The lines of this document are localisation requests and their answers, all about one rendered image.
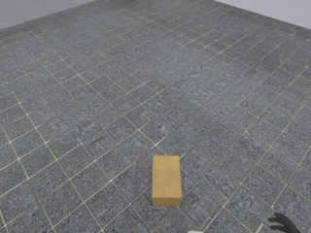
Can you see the robot right hand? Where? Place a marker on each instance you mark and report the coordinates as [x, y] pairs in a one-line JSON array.
[[288, 227]]

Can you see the carton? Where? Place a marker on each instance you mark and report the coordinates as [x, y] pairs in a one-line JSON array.
[[166, 186]]

